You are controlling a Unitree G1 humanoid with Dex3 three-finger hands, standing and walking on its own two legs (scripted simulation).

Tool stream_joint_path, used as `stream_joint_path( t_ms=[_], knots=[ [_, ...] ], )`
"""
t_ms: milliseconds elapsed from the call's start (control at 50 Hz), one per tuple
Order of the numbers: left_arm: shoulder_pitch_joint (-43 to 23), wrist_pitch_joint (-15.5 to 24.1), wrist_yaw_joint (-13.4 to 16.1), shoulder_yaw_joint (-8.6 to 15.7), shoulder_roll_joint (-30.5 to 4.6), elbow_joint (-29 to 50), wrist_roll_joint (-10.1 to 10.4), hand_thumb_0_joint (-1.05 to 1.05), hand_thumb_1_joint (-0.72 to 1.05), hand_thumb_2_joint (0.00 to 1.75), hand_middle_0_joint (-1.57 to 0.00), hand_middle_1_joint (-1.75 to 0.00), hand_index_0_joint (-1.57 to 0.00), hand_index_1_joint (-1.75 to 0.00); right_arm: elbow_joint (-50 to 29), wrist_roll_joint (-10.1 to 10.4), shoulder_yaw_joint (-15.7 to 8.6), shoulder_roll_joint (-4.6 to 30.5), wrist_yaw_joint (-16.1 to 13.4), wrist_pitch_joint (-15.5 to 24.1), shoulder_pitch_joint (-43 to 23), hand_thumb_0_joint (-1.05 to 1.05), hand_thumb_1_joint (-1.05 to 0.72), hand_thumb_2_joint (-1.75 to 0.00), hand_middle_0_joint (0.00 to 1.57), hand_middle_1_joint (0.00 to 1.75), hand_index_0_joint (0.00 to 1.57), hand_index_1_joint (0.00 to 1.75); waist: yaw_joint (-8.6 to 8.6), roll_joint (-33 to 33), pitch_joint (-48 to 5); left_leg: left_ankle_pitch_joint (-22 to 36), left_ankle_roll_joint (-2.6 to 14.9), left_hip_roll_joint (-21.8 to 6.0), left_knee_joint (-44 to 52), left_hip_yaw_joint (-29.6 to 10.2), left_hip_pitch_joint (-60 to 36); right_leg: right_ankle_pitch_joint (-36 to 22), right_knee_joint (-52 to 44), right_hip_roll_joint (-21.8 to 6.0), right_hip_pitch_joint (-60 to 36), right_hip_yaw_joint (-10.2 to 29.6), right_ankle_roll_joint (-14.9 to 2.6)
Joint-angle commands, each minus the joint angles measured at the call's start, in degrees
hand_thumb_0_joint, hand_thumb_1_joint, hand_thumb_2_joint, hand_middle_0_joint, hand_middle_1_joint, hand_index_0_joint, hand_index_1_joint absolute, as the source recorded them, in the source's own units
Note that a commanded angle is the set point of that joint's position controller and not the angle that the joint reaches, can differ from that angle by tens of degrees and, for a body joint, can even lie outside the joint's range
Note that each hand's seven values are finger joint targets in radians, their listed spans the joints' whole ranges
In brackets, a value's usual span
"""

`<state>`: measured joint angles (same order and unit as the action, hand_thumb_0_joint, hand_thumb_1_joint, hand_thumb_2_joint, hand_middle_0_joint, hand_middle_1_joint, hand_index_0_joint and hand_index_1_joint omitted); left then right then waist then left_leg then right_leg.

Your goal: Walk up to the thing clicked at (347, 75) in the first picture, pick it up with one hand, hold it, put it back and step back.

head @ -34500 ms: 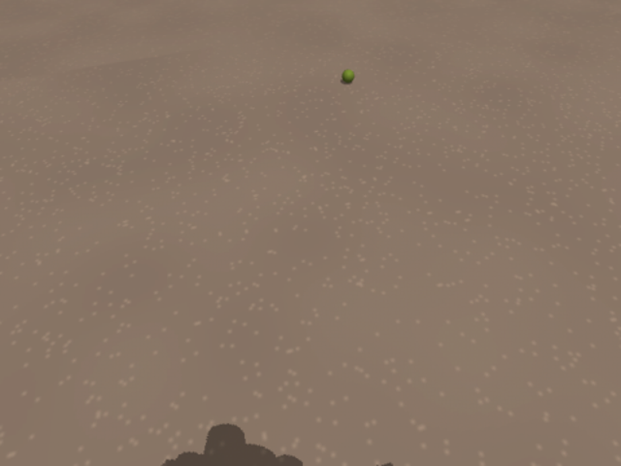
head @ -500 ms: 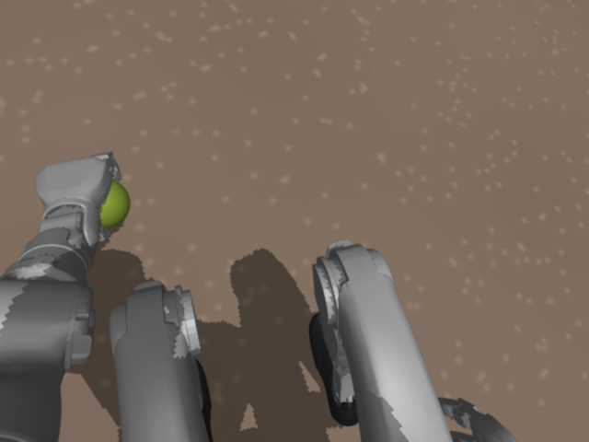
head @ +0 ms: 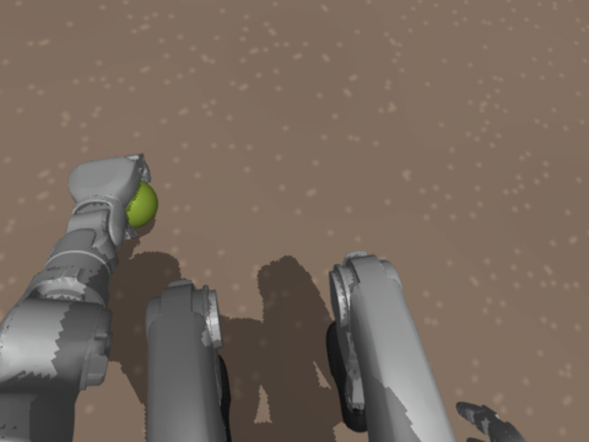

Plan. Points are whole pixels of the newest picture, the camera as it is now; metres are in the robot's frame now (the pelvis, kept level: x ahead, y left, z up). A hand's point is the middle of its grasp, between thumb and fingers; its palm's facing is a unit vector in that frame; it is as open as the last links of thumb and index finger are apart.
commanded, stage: lift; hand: left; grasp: from above
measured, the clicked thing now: (131, 203) +0.46 +0.22 -0.16
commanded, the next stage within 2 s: hold in 1.40 s
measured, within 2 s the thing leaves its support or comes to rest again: neither
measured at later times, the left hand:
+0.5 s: hand (48, 221) +0.39 +0.24 +0.02, palm faces -0.42 -0.09 -0.90, open 10.6 cm
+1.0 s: hand out of the picture +0.36 +0.23 +0.20, palm faces -0.45 -0.11 -0.89, open 10.5 cm
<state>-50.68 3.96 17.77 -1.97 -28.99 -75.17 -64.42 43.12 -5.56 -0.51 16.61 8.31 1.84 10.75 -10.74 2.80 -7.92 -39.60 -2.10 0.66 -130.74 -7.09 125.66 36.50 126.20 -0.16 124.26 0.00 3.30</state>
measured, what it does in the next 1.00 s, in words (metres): rises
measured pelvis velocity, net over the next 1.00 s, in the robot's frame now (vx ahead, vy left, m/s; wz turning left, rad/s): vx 0.04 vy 0.00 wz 0.05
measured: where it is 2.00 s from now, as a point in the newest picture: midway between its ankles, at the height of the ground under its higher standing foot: (285, 412)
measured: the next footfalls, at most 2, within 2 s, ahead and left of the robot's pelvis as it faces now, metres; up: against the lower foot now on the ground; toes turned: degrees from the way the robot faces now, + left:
none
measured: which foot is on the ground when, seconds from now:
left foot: down 0.00-1.00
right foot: down 0.00-1.00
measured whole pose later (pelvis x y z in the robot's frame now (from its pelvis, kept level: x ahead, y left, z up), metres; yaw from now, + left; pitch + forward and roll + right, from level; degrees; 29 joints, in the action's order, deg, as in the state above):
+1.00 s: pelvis +0.04 +0.00 +0.29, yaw +3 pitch +18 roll -1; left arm -18.3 -3.7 6.3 -11.1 -22.9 -41.8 -55.5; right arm 40.1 2.7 -2.3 13.8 -3.6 -1.5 12.7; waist -4.0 2.1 -8.7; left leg -30.2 -1.3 -2.2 -73.6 -1.8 61.2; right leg 27.6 71.2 -0.6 61.4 0.9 2.0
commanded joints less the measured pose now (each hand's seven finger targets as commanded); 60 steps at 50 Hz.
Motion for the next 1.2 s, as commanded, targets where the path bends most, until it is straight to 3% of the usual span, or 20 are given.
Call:
stream_joint_path(
  t_ms=[0, 80, 180, 220, 240, 260, 300, 320, 400, 420, 480, 540, 600, 740, 840, 920, 960, 1000, 1040, 1180],
  knots=[
    [-18.2, 0.4, 0.1, 1.2, -12.6, 16.2, 0.5, 0.0, 0.5, 1.08, -0.87, -1.02, -0.88, -1.01, -3.2, 1.3, -4.6, 12.4, -1.8, -0.5, 10.3, 0.0, -0.92, -0.91, 0.2, 0.3, 0.2, 0.3, 0.32, 8.9, -40.6, 8.0, 3.44, 1.5, 18.1, 6.9, -27.2, -7.8, -16.4, 1.7, -26.4, -5.9, -5.91],
    [-14.0, -0.3, -1.4, 1.1, -11.9, 20.5, 0.8, 0.0, 0.5, 1.1, -0.85, -1.05, -0.87, -1.03, -4.8, 2.4, -4.9, 12.0, -2.8, -1.7, 9.9, 0.0, -0.92, -0.91, 0.2, 0.3, 0.2, 0.3, 1.39, 8.8, -41.0, 8.6, 3.5, 1.5, 21.1, 6.6, -29.8, -8.9, -18.5, 1.5, -28.1, -5.8, -5.74],
    [-9.8, -1.5, -3.6, 0.2, -11.8, 24.6, 2.5, 0.0, 0.48, 1.07, -0.85, -1.02, -0.86, -1.01, -7.1, 3.5, -5.2, 11.3, -4.4, -2.7, 8.0, 0.0, -0.92, -0.91, 0.2, 0.3, 0.2, 0.3, 2.28, 5.5, -37.5, 3.6, 3.85, 1.5, 25.3, 6.2, -30.8, -3.1, -23.5, 1.8, -29.7, -4.6, -5.63],
    [-8.1, -2.1, -4.5, -1.3, -9.4, 27.5, 3.8, 0.0, 0.46, 1.03, -0.82, -1.01, -0.84, -0.99, -7.6, 3.9, -5.3, 10.8, -4.9, -2.9, 7.0, 0.0, -0.92, -0.91, 0.2, 0.3, 0.2, 0.3, 2.5, 7.0, -36.6, 1.7, 3.51, 1.3, 28.7, 5.3, -33.4, -1.9, -24.8, 1.8, -29.8, -4.8, -5.62],
    [-7.6, -2.5, -4.9, -0.7, -10.7, 29.1, 4.3, 0.0, 0.45, 1.01, -0.81, -1.01, -0.83, -0.99, -8.1, 4.2, -5.5, 11.2, -5.3, -3.1, 6.8, 0.0, -0.92, -0.91, 0.2, 0.3, 0.2, 0.3, 3.08, 6.3, -37.4, 0.9, 3.46, 1.2, 29.8, 4.5, -35.6, -1.3, -25.6, 1.8, -30.2, -4.7, -5.61],
    [-6.8, -2.8, -5.3, -2.0, -8.7, 30.5, 4.9, 0.0, 0.44, 1.01, -0.81, -1.0, -0.83, -0.98, -8.3, 4.4, -5.4, 10.7, -5.6, -3.2, 6.5, 0.0, -0.92, -0.91, 0.2, 0.3, 0.2, 0.3, 2.61, 7.0, -36.4, 0.6, 3.39, 1.1, 31.0, 4.5, -36.0, -1.4, -26.5, 1.7, -30.7, -4.7, -5.5],
    [-4.4, -3.3, -6.4, -2.7, -8.4, 33.0, 5.7, 0.0, 0.42, 1.01, -0.79, -1.01, -0.81, -0.99, -9.1, 4.8, -5.5, 10.3, -6.2, -3.3, 5.6, 0.0, -0.92, -0.91, 0.2, 0.3, 0.2, 0.3, 2.93, 6.3, -36.9, 0.6, 3.34, 1.0, 33.1, 4.3, -38.2, -1.6, -28.1, 2.0, -33.5, -4.4, -5.36],
    [-3.4, -3.6, -6.6, -1.8, -9.4, 34.3, 6.0, 0.0, 0.42, 1.0, -0.8, -0.99, -0.81, -0.97, -9.2, 5.1, -5.5, 10.5, -6.5, -3.4, 5.6, 0.0, -0.92, -0.91, 0.2, 0.3, 0.2, 0.3, 3.11, 6.0, -36.1, 0.5, 3.37, 1.0, 34.3, 3.9, -39.2, -2.0, -29.0, 1.5, -33.7, -4.4, -5.23],
    [-1.4, -4.8, -7.2, -3.2, -8.1, 41.3, 6.9, 0.0, 0.42, 0.99, -0.81, -0.99, -0.82, -0.97, -9.7, 6.0, -5.5, 9.2, -7.9, -3.5, 4.4, 0.0, -0.92, -0.91, 0.2, 0.3, 0.2, 0.3, 3.23, 6.9, -37.8, 3.3, 2.99, 0.6, 38.8, 3.9, -46.6, -5.0, -32.8, 1.6, -38.9, -4.2, -5.11],
    [-0.9, -5.2, -7.0, -1.8, -9.5, 42.5, 6.9, 0.0, 0.43, 0.99, -0.81, -0.97, -0.83, -0.96, -9.7, 6.1, -5.5, 9.2, -8.3, -3.5, 4.0, 0.0, -0.92, -0.91, 0.2, 0.3, 0.2, 0.3, 3.74, 6.5, -37.4, 3.2, 2.92, 0.7, 40.4, 3.5, -47.9, -4.9, -34.0, 1.3, -39.9, -4.2, -4.98],
    [2.2, -6.3, -7.1, -2.6, -7.9, 43.5, 7.2, 0.0, 0.43, 0.97, -0.83, -0.93, -0.84, -0.92, -9.4, 6.5, -5.4, 8.5, -9.2, -3.5, 3.2, 0.0, -0.92, -0.91, 0.2, 0.3, 0.2, 0.3, 3.79, 6.8, -35.0, 4.6, 2.53, 0.2, 44.6, 3.4, -53.1, -6.0, -37.5, 1.2, -42.4, -4.0, -4.9],
    [7.0, -7.6, -7.4, -2.1, -8.7, 42.6, 7.1, 0.0, 0.41, 0.94, -0.8, -0.94, -0.81, -0.92, -9.3, 6.9, -5.1, 7.5, -9.9, -3.6, 2.1, 0.0, -0.92, -0.91, 0.2, 0.3, 0.2, 0.3, 4.89, 5.3, -32.5, 5.5, 2.51, 0.4, 48.1, 4.3, -55.8, -5.8, -41.7, 1.5, -47.8, -3.4, -4.83],
    [8.1, -8.3, -8.1, -3.0, -7.5, 44.5, 7.9, 0.0, 0.43, 0.97, -0.83, -0.94, -0.84, -0.94, -9.3, 7.1, -4.9, 6.4, -10.5, -3.4, 1.8, 0.0, -0.92, -0.91, 0.2, 0.3, 0.2, 0.3, 4.43, 2.5, -31.0, 6.5, 3.02, 0.6, 50.4, 6.1, -58.1, -5.7, -47.7, 1.8, -54.4, -2.0, -4.62],
    [13.1, -8.1, -10.2, -3.5, -7.0, 43.9, 9.3, 0.0, 0.38, 0.97, -0.81, -0.92, -0.81, -0.93, -9.4, 7.9, -4.2, 5.4, -11.9, -2.5, 1.7, 0.0, -0.93, -0.91, 0.2, 0.3, 0.2, 0.3, 5.1, -0.7, -22.3, 7.4, 3.12, 0.2, 59.5, 6.3, -64.3, -6.0, -57.9, 1.7, -64.8, -0.5, -4.28],
    [16.7, -7.4, -10.4, -5.0, -4.2, 42.2, 9.1, 0.0, 0.39, 0.96, -0.81, -0.93, -0.82, -0.93, -8.9, 8.0, -4.1, 5.2, -12.3, -1.6, 2.0, 0.0, -0.92, -0.91, 0.2, 0.3, 0.2, 0.3, 5.98, 0.1, -20.3, 10.7, 2.56, -0.5, 65.8, 5.6, -72.1, -9.2, -62.9, 1.8, -69.5, -0.6, -4.38],
    [16.6, -7.1, -9.3, -5.7, -3.2, 43.4, 8.5, 0.0, 0.37, 0.97, -0.8, -0.94, -0.8, -0.93, -8.5, 8.1, -4.3, 5.0, -12.5, -1.1, 3.1, 0.0, -0.92, -0.91, 0.2, 0.3, 0.2, 0.3, 6.11, 0.2, -20.8, 16.8, 2.5, -0.3, 69.3, 6.4, -77.8, -15.0, -67.1, 1.9, -75.8, -0.5, -4.31],
    [16.6, -7.2, -8.2, -3.9, -4.6, 43.5, 8.2, 0.0, 0.36, 0.98, -0.78, -0.94, -0.78, -0.94, -7.8, 8.0, -4.5, 5.5, -12.4, -1.0, 3.7, 0.0, -0.92, -0.91, 0.2, 0.3, 0.2, 0.3, 7.05, 0.9, -20.9, 19.0, 2.31, -0.5, 71.5, 6.3, -81.0, -17.1, -68.5, 1.9, -78.2, -0.6, -4.3],
    [14.6, -7.3, -7.3, -4.9, -3.6, 42.0, 7.5, 0.0, 0.36, 1.0, -0.79, -0.94, -0.79, -0.95, -7.3, 7.7, -4.3, 5.4, -12.3, -0.9, 4.3, 0.0, -0.92, -0.91, 0.2, 0.3, 0.2, 0.3, 6.32, 0.7, -19.7, 20.6, 2.28, -0.5, 73.2, 6.4, -83.3, -18.8, -70.1, 2.0, -79.6, -0.9, -4.21],
    [14.1, -7.4, -6.6, -4.2, -4.4, 41.7, 6.8, 0.0, 0.37, 1.02, -0.8, -0.96, -0.8, -0.97, -6.6, 7.6, -4.6, 5.6, -12.3, -0.9, 4.7, 0.0, -0.92, -0.91, 0.2, 0.3, 0.2, 0.3, 6.5, 1.6, -19.2, 22.2, 2.23, -0.5, 75.2, 6.6, -85.8, -20.2, -72.0, 1.8, -81.4, -0.8, -4.14],
    [16.3, -7.8, -6.8, -5.2, -2.6, 39.0, 7.7, 0.0, 0.36, 1.08, -0.81, -0.96, -0.79, -0.97, -7.1, 7.4, -4.6, 5.4, -11.6, -0.9, 4.3, 0.0, -0.91, -0.91, 0.2, 0.3, 0.2, 0.3, 7.15, -0.1, -15.6, 24.4, 2.23, 0.0, 81.7, 6.9, -91.5, -22.5, -78.9, 1.6, -88.5, -0.5, -3.64]
  ],
)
